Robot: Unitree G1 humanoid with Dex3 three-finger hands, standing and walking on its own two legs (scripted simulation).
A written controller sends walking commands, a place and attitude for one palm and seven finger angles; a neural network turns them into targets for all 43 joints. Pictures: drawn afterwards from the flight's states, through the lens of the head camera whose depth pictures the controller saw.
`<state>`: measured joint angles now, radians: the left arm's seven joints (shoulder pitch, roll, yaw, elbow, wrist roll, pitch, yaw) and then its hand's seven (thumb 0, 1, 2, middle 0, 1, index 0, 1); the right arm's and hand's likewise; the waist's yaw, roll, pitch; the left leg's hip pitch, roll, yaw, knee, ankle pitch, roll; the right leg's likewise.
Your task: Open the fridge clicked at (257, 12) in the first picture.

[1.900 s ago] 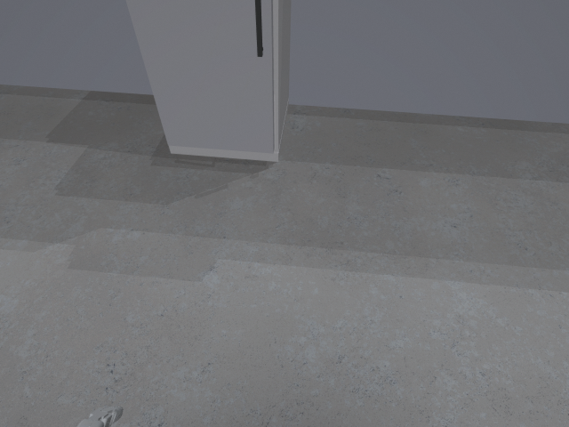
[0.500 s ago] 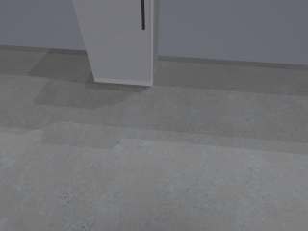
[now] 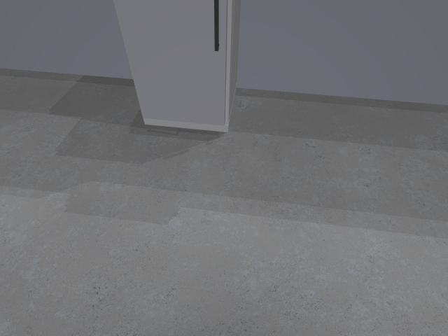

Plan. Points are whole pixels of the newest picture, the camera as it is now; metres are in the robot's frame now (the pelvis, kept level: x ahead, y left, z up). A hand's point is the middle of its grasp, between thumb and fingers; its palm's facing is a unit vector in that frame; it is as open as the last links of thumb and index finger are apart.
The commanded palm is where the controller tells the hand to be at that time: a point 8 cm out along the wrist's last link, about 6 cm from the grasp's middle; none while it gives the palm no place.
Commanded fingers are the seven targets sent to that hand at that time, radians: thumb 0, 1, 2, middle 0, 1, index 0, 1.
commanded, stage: walk to a spot facing it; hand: right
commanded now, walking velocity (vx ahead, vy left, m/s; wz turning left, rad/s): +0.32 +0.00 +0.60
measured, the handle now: out of the picture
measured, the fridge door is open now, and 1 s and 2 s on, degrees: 0 0 0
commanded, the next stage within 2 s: turn to face it in 1.88 s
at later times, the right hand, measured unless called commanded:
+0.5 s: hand out of the picture +0.13 -0.14 -0.17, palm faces -0.15 +0.98 -0.16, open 7.3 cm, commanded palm none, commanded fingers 0.00 -0.90 -0.90 0.20 0.30 0.20 0.30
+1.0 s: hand (279, 199) +0.53 -0.14 -0.17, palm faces -0.38 +0.91 -0.17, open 7.3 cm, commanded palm none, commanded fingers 0.00 -0.90 -0.90 0.20 0.30 0.20 0.30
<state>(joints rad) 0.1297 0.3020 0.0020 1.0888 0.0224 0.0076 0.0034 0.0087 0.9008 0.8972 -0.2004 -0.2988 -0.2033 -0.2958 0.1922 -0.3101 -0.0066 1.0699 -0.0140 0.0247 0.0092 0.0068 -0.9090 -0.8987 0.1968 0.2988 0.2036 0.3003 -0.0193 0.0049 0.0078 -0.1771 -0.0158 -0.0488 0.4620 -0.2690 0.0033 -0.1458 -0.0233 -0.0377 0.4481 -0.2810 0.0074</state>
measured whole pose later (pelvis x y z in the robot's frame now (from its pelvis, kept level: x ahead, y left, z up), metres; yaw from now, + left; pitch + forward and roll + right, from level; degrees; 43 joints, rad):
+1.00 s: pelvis +0.37 +0.00 +0.00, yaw +26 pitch -1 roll +1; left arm 0.39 0.16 0.05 1.09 0.02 -0.08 0.04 0.00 0.93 0.90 -0.20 -0.30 -0.20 -0.30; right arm 0.19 -0.22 -0.10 0.99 -0.03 0.03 0.02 0.00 -0.92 -0.90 0.19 0.30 0.20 0.30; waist 0.01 0.04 0.02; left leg -0.65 0.09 0.01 1.18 -0.10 -0.02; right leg -0.07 -0.02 -0.32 0.35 -0.28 -0.07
